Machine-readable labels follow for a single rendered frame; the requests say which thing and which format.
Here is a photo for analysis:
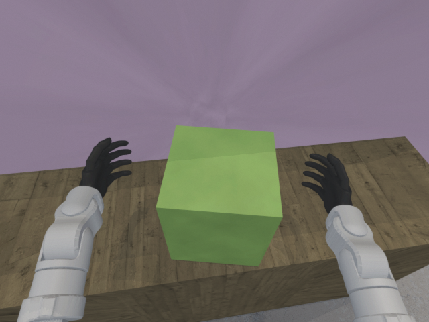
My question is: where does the robot right hand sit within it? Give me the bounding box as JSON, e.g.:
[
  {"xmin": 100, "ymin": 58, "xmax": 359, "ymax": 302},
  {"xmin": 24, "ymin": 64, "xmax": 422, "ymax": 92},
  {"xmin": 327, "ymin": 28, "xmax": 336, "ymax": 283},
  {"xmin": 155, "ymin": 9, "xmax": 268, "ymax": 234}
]
[{"xmin": 302, "ymin": 153, "xmax": 353, "ymax": 214}]

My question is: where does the robot right forearm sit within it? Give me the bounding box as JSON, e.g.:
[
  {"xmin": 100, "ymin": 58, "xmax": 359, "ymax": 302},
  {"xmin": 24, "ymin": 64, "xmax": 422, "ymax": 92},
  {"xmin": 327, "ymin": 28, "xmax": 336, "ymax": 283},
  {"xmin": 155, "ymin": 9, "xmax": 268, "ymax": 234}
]
[{"xmin": 326, "ymin": 205, "xmax": 416, "ymax": 322}]

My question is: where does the carton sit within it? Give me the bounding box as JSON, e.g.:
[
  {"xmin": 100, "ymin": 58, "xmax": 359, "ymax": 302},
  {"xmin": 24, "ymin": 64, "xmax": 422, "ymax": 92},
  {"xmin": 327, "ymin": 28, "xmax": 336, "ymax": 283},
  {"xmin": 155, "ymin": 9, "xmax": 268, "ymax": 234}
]
[{"xmin": 156, "ymin": 125, "xmax": 283, "ymax": 266}]

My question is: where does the pedestal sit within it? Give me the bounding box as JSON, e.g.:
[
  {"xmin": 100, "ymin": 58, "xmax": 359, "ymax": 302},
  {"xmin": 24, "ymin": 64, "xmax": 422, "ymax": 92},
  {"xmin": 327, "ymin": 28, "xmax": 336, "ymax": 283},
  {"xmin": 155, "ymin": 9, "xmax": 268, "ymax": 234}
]
[{"xmin": 0, "ymin": 136, "xmax": 429, "ymax": 322}]

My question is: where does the robot left hand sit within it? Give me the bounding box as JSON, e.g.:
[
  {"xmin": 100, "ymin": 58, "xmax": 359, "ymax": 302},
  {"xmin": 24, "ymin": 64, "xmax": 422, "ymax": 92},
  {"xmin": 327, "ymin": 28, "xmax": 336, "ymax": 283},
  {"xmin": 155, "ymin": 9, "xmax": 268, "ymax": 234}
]
[{"xmin": 79, "ymin": 138, "xmax": 132, "ymax": 198}]

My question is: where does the robot left forearm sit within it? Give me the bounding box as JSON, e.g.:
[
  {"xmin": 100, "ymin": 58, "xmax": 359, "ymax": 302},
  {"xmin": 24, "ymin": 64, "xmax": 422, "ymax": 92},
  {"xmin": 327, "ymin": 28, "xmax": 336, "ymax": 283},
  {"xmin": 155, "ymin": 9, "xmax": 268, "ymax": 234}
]
[{"xmin": 17, "ymin": 186, "xmax": 104, "ymax": 322}]

